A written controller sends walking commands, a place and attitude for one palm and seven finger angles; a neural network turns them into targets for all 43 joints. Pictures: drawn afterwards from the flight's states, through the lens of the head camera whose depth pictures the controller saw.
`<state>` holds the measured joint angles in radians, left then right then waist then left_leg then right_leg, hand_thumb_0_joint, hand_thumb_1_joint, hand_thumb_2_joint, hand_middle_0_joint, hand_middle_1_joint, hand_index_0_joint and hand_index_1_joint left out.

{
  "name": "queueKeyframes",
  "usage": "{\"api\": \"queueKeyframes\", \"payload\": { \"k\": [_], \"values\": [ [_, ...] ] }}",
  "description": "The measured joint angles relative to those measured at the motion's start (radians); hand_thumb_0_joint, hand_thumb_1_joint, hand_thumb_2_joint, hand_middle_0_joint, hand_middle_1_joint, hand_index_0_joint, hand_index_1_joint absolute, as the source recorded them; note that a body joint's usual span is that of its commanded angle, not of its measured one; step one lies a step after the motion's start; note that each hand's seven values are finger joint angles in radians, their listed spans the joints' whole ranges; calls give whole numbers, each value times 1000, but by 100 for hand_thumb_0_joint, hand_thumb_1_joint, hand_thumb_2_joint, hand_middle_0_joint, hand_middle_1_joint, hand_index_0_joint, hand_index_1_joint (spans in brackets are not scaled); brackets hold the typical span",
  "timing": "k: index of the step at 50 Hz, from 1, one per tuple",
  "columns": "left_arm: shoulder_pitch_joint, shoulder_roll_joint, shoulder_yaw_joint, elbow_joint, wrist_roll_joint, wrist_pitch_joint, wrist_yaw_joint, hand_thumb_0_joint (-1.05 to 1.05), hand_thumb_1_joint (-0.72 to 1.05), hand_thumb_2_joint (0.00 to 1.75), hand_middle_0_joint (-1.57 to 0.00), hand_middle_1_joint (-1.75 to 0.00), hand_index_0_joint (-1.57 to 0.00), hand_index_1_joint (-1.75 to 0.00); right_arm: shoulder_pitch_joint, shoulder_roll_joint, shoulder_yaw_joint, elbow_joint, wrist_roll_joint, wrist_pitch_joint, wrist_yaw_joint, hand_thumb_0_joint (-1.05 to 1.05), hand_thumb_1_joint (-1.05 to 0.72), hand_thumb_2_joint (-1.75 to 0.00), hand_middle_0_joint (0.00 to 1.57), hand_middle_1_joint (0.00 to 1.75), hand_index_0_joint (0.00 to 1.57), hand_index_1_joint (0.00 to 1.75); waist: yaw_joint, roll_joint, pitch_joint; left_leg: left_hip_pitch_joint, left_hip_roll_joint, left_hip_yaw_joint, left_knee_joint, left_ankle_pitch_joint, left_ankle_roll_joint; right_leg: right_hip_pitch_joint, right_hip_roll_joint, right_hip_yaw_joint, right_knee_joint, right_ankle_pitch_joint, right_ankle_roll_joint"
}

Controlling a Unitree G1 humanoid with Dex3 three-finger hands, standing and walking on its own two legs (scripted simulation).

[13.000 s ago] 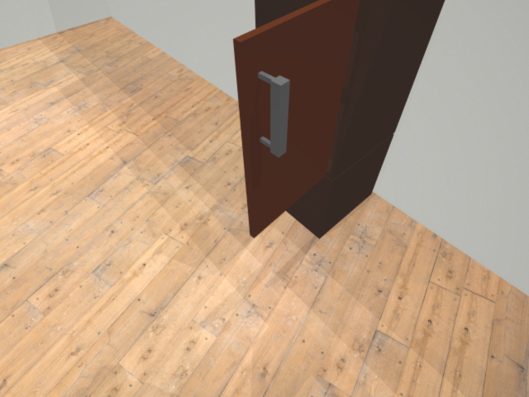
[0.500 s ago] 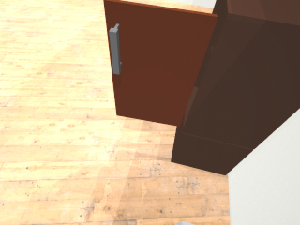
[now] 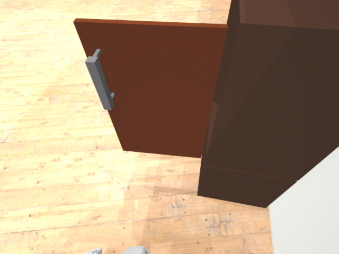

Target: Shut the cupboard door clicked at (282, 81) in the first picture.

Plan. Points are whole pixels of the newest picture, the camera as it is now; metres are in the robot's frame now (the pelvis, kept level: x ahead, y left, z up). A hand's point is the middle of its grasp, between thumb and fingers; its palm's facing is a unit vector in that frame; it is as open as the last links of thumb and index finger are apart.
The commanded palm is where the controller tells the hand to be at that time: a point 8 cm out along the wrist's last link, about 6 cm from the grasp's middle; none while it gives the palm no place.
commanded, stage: come to a stop and stand still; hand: left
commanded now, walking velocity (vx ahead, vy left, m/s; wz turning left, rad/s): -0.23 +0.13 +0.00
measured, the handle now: (103, 81) +0.55 +0.20 +0.09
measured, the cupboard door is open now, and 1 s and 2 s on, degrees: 94 94 94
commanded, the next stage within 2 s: look again from close up in 1.34 s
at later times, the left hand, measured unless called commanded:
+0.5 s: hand out of the picture +0.07 +0.22 -0.18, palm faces +0.00 -0.97 -0.23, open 7.4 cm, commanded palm none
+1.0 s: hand out of the picture +0.07 +0.19 -0.18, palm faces +0.01 -0.98 -0.20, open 7.3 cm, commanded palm none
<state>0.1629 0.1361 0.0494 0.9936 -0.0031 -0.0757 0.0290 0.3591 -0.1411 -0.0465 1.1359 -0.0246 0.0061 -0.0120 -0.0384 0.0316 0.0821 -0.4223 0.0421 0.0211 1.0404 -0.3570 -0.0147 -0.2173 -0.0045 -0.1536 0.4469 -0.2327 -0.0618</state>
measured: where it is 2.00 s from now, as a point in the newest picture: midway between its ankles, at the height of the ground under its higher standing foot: outside the picture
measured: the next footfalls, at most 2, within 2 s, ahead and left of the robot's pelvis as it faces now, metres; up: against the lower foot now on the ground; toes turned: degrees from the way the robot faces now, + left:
left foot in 0.22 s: +0.15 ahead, +0.15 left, +0.00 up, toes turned +2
right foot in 0.60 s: +0.12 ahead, -0.04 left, +0.00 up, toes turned -3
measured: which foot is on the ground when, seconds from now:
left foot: up 0.00-0.20, down 0.22-0.60, up 0.62-0.82, down 0.84-1.00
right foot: down 0.00-0.28, up 0.30-0.58, down 0.60-1.00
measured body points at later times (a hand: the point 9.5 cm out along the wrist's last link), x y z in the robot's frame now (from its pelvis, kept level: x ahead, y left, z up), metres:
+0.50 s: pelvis +0.04 +0.03 -0.01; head +0.10 +0.03 +0.44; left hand +0.07 +0.28 -0.16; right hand +0.13 -0.20 -0.16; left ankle +0.11 +0.15 -0.74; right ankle -0.02 -0.09 -0.69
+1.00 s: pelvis +0.05 +0.01 +0.00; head +0.08 +0.02 +0.45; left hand +0.08 +0.24 -0.16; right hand +0.04 -0.23 -0.16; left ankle +0.03 +0.12 -0.74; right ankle -0.01 -0.11 -0.74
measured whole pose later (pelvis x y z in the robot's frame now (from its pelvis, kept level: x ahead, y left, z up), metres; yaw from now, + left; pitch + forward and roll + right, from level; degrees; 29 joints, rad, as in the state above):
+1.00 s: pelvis +0.05 +0.01 +0.00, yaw -3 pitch +0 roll +1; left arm 0.22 0.18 0.02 1.09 0.00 0.00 0.04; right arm 0.24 -0.16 -0.03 1.12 -0.02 0.01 -0.04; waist 0.02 -0.03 0.06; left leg -0.19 -0.01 0.05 0.47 -0.29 0.01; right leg -0.15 -0.03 -0.05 0.48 -0.33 0.00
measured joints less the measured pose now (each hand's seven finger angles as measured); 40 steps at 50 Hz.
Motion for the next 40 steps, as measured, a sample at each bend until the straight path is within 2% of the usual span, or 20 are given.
{"api": "queueKeyframes", "payload": {
  "k": [4, 9, 11, 13, 15, 18, 20, 23, 26, 28, 30, 33, 37, 40],
  "values": [
    [40, 25, -3, 37, 11, 3, 0, -2, 95, 90, -20, -30, -20, -30, -70, 4, -3, -36, 3, -2, 2, 1, -91, -90, 20, 30, 19, 30, 22, -16, -21, -41, 31, 7, -176, 49, -33, 49, -5, 6, -71, 13, 6],
    [90, 14, -19, 82, 18, 32, -1, -1, 93, 90, -20, -30, -20, -30, -150, -32, -6, -56, 8, 8, -8, 2, -94, -90, 20, 30, 20, 30, 57, -22, -25, 25, 7, 16, -397, 92, -50, 68, -27, 31, -24, -41, 37],
    [114, 12, -23, 95, 17, 47, 2, -1, 92, 90, -20, -30, -20, -30, -169, -42, -6, -67, 10, 3, -7, 2, -94, -90, 20, 30, 20, 30, 63, -22, -31, 83, 0, 24, -503, 211, -42, 61, -29, 37, 31, -83, 53],
    [123, 19, -24, 104, 13, 68, 8, -1, 92, 90, -20, -30, -20, -30, -185, -38, -5, -74, 10, -5, -12, 2, -94, -90, 20, 30, 19, 30, 64, -37, -34, 101, -9, 31, -511, 175, 5, 46, -40, 38, 94, -130, 69],
    [123, 33, -22, 97, 12, 86, 16, 0, 91, 90, -20, -30, -20, -30, -207, -21, 1, -84, 7, -3, -17, 1, -93, -90, 20, 30, 19, 30, 77, -72, -26, 101, -22, 49, -492, 135, 28, 23, -51, 67, 154, -201, 72],
    [107, 43, -18, 84, 11, 111, 13, 0, 91, 90, -20, -30, -20, -30, -241, -5, 10, -109, 2, -1, -30, 1, -92, -90, 20, 30, 20, 30, 78, -79, -6, 95, -18, 60, -501, 141, 35, -52, -33, 100, 334, -311, 73],
    [91, 46, -12, 70, 11, 122, 8, 0, 91, 90, -20, -30, -20, -30, -259, 0, 12, -124, -1, 2, -36, 1, -92, -90, 20, 30, 20, 30, 72, -66, 8, 87, -9, 58, -513, 156, 37, -98, -15, 117, 440, -331, 74],
    [71, 53, -1, 42, 12, 130, 1, 0, 91, 90, -20, -30, -20, -30, -272, 0, 9, -135, -3, 8, -38, 1, -91, -90, 20, 30, 20, 30, 66, -47, 21, 76, 9, 58, -528, 177, 30, -137, -3, 130, 496, -326, 78],
    [53, 58, 6, 17, 15, 131, -4, 0, 91, 90, -20, -30, -20, -30, -268, -10, 2, -134, -6, 15, -35, 1, -91, -90, 20, 30, 20, 30, 59, -25, 23, 65, 25, 56, -534, 193, 16, -124, -10, 126, 428, -302, 77],
    [47, 59, 7, 3, 16, 122, -8, 0, 91, 90, -20, -30, -20, -30, -254, -22, -4, -129, -6, 21, -30, 1, -91, -90, 20, 30, 20, 30, 54, -9, 18, 53, 34, 51, -522, 196, 4, -73, -17, 117, 288, -231, 72],
    [59, 68, 8, -9, 22, 103, -7, 0, 91, 90, -20, -30, -20, -30, -232, -27, -11, -121, 0, 33, -23, 1, -91, -90, 20, 30, 20, 30, 53, -22, 0, 31, 26, 56, -481, 167, -11, -18, -34, 125, 126, -125, 68],
    [67, 51, -10, 13, 27, 95, -4, 0, 91, 90, -20, -30, -20, -30, -192, -48, -21, -97, 2, 56, -7, 1, -91, -90, 20, 30, 20, 30, 40, -3, -19, 25, 9, 11, -402, -1, -14, 3, -24, 105, 115, -113, 55],
    [89, 26, -25, 36, 22, 78, -8, 0, 91, 90, -20, -30, -20, -30, -135, -59, -20, -61, -3, 51, 4, 1, -91, -90, 20, 30, 20, 30, 40, -12, -53, 64, -16, 5, -344, -2, -17, 43, -20, 101, 37, -90, 45],
    [92, 22, -28, 54, 22, 63, -4, 0, 92, 90, -20, -30, -20, -30, -109, -58, -13, -42, 2, 35, 2, 1, -91, -90, 20, 30, 20, 30, 42, -27, -54, 136, -28, 15, -428, 9, -27, 52, -16, 101, 19, -83, 44]
  ]
}}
